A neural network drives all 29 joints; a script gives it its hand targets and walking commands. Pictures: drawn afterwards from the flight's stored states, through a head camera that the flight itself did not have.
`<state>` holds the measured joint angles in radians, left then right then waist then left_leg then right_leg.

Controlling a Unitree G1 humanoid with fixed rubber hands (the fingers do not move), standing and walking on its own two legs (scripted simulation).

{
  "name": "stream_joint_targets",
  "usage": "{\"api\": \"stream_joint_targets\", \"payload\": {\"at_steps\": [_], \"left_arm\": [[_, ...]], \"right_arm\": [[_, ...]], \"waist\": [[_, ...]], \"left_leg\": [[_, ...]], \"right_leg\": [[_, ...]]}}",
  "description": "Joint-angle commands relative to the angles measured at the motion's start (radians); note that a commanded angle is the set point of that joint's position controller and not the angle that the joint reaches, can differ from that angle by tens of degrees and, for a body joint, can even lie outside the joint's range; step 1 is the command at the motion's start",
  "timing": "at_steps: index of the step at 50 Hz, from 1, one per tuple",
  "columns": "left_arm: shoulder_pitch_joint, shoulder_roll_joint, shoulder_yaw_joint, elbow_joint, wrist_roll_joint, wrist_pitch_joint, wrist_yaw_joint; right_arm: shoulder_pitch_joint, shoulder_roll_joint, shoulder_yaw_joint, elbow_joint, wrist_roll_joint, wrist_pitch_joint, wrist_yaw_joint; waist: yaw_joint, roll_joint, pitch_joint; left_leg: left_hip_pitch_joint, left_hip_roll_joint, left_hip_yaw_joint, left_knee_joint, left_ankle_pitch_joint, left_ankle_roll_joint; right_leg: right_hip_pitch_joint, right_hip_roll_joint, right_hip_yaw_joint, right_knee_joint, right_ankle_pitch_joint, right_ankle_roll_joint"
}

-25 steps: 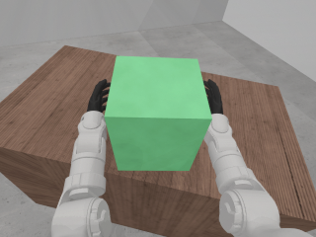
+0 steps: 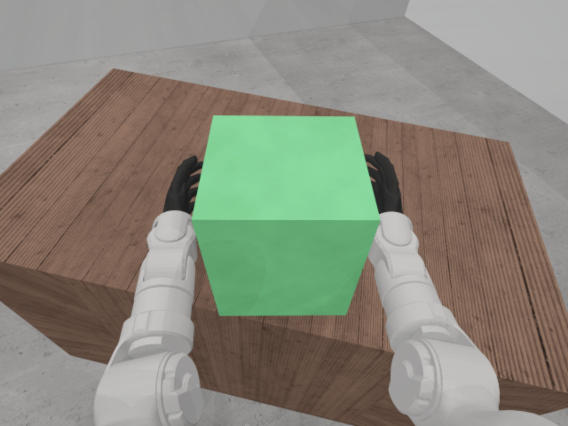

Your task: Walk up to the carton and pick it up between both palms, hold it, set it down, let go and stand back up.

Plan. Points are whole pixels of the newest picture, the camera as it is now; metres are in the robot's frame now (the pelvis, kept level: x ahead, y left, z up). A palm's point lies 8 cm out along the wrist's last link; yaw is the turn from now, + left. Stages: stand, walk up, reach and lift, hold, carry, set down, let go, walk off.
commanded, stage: set down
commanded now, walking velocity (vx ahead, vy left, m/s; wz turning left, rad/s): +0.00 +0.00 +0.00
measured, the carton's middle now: (283, 221) +0.40 +0.02 +0.04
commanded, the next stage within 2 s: none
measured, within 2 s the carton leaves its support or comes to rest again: rests again in 0.66 s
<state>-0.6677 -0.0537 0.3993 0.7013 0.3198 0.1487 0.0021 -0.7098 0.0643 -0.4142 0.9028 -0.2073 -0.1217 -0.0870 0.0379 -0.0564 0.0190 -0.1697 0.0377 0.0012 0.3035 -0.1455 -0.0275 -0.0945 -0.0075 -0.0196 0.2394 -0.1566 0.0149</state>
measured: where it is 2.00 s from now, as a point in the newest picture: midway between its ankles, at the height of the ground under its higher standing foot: outside the picture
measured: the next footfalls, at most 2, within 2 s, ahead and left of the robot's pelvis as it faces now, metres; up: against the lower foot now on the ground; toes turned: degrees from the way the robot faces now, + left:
none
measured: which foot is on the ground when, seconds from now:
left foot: down 0.00-1.00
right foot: down 0.00-1.00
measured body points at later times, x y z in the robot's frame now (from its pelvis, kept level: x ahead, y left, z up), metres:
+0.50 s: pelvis +0.01 +0.00 +0.00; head +0.04 +0.02 +0.45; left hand +0.39 +0.18 +0.05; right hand +0.42 -0.12 +0.07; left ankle +0.01 +0.13 -0.75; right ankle -0.02 -0.13 -0.75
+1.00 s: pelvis +0.00 +0.00 +0.00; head +0.04 +0.02 +0.45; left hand +0.39 +0.18 +0.05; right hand +0.41 -0.12 +0.07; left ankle +0.01 +0.13 -0.75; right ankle -0.02 -0.13 -0.75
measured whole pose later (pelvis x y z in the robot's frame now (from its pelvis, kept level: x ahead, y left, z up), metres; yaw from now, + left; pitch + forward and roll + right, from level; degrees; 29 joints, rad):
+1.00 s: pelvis +0.00 +0.00 +0.00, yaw -1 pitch +4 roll +0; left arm -0.64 -0.08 0.48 0.79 0.35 -0.05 -0.01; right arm -0.68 0.10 -0.51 0.92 -0.35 -0.26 -0.07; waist 0.07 -0.04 0.01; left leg -0.22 0.04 0.02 0.28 -0.13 -0.03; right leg -0.17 -0.01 -0.01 0.25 -0.15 0.01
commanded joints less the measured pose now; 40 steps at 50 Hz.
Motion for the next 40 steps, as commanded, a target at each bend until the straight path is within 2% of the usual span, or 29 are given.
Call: {"api": "stream_joint_targets", "payload": {"at_steps": [1,5,7,10,11,14,16,19,20,21,22,27,33,40], "left_arm": [[-0.672,-0.518,-0.332,-0.092,-0.045,-0.075,-0.100],[-0.672,-0.515,-0.330,-0.103,-0.041,-0.109,-0.094],[-0.652,-0.526,-0.332,-0.096,-0.039,-0.121,-0.089],[-0.641,-0.523,-0.328,-0.079,-0.040,-0.137,-0.096],[-0.632,-0.515,-0.307,-0.065,-0.036,-0.140,-0.098],[-0.630,-0.513,-0.308,-0.051,-0.030,-0.149,-0.100],[-0.627,-0.511,-0.308,-0.042,-0.032,-0.157,-0.099],[-0.633,-0.512,-0.307,-0.041,-0.029,-0.166,-0.101],[-0.610,-0.545,-0.319,-0.114,-0.030,-0.185,-0.084],[-0.630,-0.544,-0.343,-0.117,-0.033,-0.189,-0.072],[-0.614,-0.553,-0.351,-0.112,-0.036,-0.190,-0.066],[-0.625,-0.550,-0.349,-0.086,-0.038,-0.202,-0.076],[-0.602,-0.526,-0.290,-0.017,-0.012,-0.226,-0.096],[-0.578,-0.505,-0.234,0.033,0.014,-0.248,-0.105]], "right_arm": [[-0.627,0.475,0.314,-0.109,-0.036,-0.072,0.152],[-0.580,0.500,0.315,-0.092,-0.048,-0.083,0.154],[-0.581,0.511,0.334,-0.091,-0.049,-0.090,0.152],[-0.553,0.521,0.333,-0.084,-0.063,-0.091,0.147],[-0.541,0.530,0.332,-0.076,-0.073,-0.089,0.146],[-0.527,0.519,0.320,-0.063,-0.079,-0.094,0.148],[-0.543,0.526,0.329,-0.086,-0.076,-0.101,0.148],[-0.523,0.535,0.322,-0.079,-0.088,-0.106,0.140],[-0.542,0.531,0.343,-0.050,-0.071,-0.115,0.151],[-0.522,0.527,0.349,-0.043,-0.068,-0.123,0.153],[-0.524,0.532,0.351,-0.045,-0.066,-0.125,0.154],[-0.504,0.543,0.338,-0.036,-0.088,-0.128,0.141],[-0.489,0.560,0.303,-0.022,-0.136,-0.138,0.141],[-0.482,0.554,0.261,0.003,-0.176,-0.158,0.145]], "waist": [[0.006,0.079,-0.595],[-0.002,0.084,-0.615],[0.008,0.081,-0.633],[0.002,0.079,-0.633],[0.002,0.061,-0.616],[-0.003,0.069,-0.598],[0.006,0.064,-0.587],[0.000,0.072,-0.573],[0.063,0.110,-0.607],[0.037,0.117,-0.618],[0.039,0.119,-0.636],[0.016,0.086,-0.622],[0.023,0.050,-0.595],[0.036,0.031,-0.547]], "left_leg": [[0.197,-0.049,0.131,0.024,0.409,-0.043],[0.202,-0.047,0.128,0.031,0.443,-0.038],[0.195,-0.047,0.126,0.041,0.469,-0.043],[0.153,-0.052,0.128,0.030,0.439,-0.033],[0.144,-0.055,0.127,0.027,0.438,-0.031],[0.149,-0.049,0.123,0.025,0.436,-0.032],[0.144,-0.048,0.126,0.030,0.447,-0.041],[0.116,-0.051,0.129,0.025,0.422,-0.033],[0.171,-0.039,0.127,0.044,0.553,-0.050],[0.239,-0.034,0.125,0.065,0.618,-0.056],[0.255,-0.032,0.123,0.078,0.649,-0.057],[0.197,-0.042,0.131,0.056,0.529,-0.047],[0.096,-0.048,0.145,0.011,0.388,-0.022],[0.057,-0.045,0.158,-0.011,0.338,-0.009]], "right_leg": [[0.152,0.043,-0.096,0.034,0.356,0.022],[0.164,0.043,-0.088,0.042,0.393,0.020],[0.178,0.043,-0.088,0.053,0.446,0.024],[0.216,0.031,-0.080,0.070,0.487,0.032],[0.222,0.032,-0.079,0.069,0.492,0.035],[0.207,0.029,-0.079,0.065,0.479,0.030],[0.196,0.036,-0.081,0.064,0.458,0.030],[0.205,0.029,-0.072,0.071,0.474,0.034],[0.150,0.058,-0.095,0.084,0.433,0.020],[0.079,0.064,-0.095,0.054,0.372,0.012],[0.050,0.068,-0.094,0.042,0.353,0.005],[0.087,0.049,-0.078,0.039,0.365,0.017],[0.172,0.028,-0.065,0.052,0.376,0.030],[0.191,0.024,-0.065,0.051,0.338,0.032]]}}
